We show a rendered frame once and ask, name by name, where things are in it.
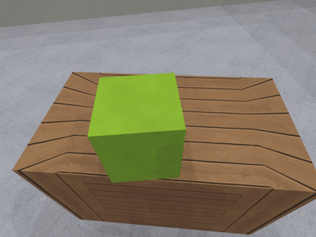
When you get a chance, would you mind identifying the pedestal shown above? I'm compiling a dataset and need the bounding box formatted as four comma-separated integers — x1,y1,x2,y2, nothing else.
12,72,316,235

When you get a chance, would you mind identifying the carton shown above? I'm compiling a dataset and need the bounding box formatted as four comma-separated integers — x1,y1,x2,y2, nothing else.
87,73,186,183

